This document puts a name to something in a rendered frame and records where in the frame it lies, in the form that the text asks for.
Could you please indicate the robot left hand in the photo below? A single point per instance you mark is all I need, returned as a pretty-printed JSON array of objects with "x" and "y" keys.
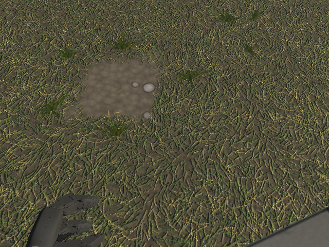
[{"x": 50, "y": 228}]

